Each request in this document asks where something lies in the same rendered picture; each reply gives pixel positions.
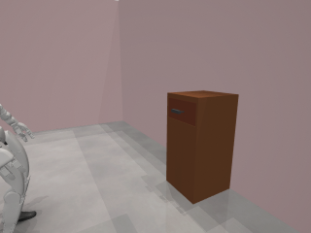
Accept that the drawer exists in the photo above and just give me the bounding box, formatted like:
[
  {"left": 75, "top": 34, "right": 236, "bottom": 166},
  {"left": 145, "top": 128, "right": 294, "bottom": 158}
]
[{"left": 168, "top": 97, "right": 196, "bottom": 126}]

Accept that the left robot foot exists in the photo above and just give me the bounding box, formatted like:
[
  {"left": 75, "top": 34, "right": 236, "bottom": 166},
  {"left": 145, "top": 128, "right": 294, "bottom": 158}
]
[{"left": 3, "top": 211, "right": 37, "bottom": 224}]

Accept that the handle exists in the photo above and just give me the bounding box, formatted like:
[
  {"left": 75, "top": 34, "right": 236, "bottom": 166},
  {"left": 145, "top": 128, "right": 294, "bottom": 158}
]
[{"left": 171, "top": 109, "right": 184, "bottom": 115}]

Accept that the cabinet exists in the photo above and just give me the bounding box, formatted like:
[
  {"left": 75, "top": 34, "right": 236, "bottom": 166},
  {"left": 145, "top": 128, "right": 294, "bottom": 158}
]
[{"left": 166, "top": 90, "right": 239, "bottom": 204}]

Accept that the right robot hand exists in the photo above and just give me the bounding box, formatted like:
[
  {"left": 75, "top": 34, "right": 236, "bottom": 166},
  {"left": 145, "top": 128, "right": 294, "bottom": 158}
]
[{"left": 0, "top": 148, "right": 26, "bottom": 181}]

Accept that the left robot forearm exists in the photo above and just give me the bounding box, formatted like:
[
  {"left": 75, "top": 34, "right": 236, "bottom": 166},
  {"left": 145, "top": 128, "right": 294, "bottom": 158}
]
[{"left": 0, "top": 104, "right": 18, "bottom": 127}]

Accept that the left robot thigh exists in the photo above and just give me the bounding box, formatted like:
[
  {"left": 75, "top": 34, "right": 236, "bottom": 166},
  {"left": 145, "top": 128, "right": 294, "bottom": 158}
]
[{"left": 4, "top": 130, "right": 29, "bottom": 182}]

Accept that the left robot hand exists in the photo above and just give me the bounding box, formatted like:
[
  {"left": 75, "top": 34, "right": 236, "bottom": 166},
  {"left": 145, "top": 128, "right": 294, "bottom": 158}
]
[{"left": 13, "top": 122, "right": 35, "bottom": 143}]

